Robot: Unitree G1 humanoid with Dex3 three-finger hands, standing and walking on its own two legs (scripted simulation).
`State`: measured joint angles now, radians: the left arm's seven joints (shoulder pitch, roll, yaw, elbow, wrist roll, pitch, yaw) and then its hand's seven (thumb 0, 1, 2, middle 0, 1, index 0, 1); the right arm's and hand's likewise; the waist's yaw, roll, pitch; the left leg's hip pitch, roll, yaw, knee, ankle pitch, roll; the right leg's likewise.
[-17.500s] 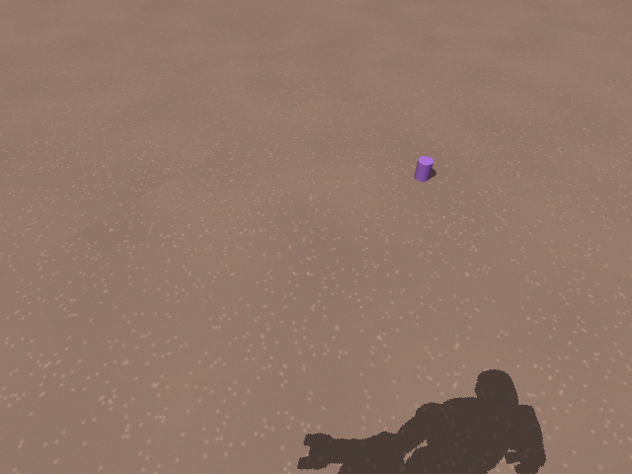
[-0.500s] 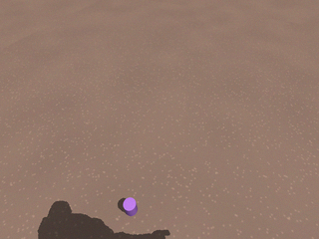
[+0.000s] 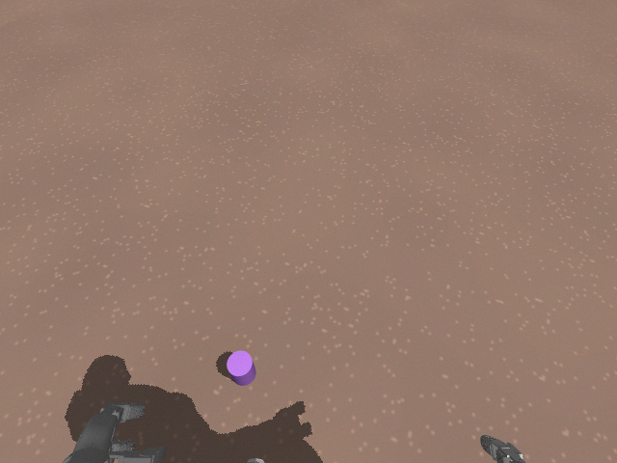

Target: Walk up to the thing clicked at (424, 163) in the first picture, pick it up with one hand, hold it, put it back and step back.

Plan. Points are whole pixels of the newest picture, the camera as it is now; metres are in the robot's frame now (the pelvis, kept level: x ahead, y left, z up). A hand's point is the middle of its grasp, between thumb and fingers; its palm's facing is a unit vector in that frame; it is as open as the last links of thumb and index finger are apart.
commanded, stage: rise first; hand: left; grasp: from above
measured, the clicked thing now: (241, 368) +0.44 +0.21 -0.70
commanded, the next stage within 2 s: none
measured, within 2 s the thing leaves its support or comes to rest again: neither
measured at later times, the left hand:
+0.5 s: hand out of the picture +0.15 +0.26 -0.20, palm faces -0.15 -0.88 -0.45, open 14.1 cm
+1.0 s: hand out of the picture +0.16 +0.28 -0.30, palm faces -0.37 -0.70 -0.61, open 14.2 cm
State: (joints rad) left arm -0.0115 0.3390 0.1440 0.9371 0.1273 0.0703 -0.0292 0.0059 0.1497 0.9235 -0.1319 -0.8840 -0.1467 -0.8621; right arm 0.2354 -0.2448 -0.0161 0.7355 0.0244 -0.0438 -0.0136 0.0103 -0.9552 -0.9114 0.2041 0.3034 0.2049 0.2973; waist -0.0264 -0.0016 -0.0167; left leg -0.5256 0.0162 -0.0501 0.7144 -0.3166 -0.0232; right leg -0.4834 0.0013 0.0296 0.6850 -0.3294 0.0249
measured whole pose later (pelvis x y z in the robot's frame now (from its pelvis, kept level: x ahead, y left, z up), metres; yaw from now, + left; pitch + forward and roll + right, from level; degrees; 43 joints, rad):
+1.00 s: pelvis -0.02 +0.00 -0.16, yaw +0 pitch +27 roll -3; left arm 0.13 0.41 0.12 0.51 0.46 0.06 0.03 0.00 -0.55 0.96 -0.09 -1.06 -0.09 -1.05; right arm 0.12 -0.26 -0.03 0.54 0.00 -0.20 0.01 0.01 -0.92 -0.90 0.21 0.30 0.21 0.30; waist -0.03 0.01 -0.17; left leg -1.41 0.00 -0.09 1.55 -0.62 -0.03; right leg -1.35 0.01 0.00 1.52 -0.65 0.03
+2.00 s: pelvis -0.08 +0.01 -0.38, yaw -6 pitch +34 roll -8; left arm -0.77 0.67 0.10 1.26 1.23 -0.24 0.35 0.00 -0.38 0.89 -0.23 -0.85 -0.22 -0.85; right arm 0.13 -0.25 -0.01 0.75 -0.09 -0.04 0.11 0.01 -0.90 -0.90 0.20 0.30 0.20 0.30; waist -0.14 0.00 -0.10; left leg -2.22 -0.04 -0.16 2.28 -0.66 -0.04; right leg -2.13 0.05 -0.03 2.22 -0.70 0.06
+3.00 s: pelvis -0.07 +0.00 -0.42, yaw -9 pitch +35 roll -8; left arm -1.11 0.68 0.05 1.58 1.31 -0.12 0.52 0.00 -0.51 0.97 -0.11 -1.03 -0.12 -1.02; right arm 0.15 -0.27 0.09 0.74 -0.16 -0.07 0.14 0.00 -0.91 -0.89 0.20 0.30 0.20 0.30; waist -0.32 -0.02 -0.04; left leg -2.34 -0.02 -0.20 2.40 -0.68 -0.06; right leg -2.26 0.08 -0.05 2.32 -0.69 0.06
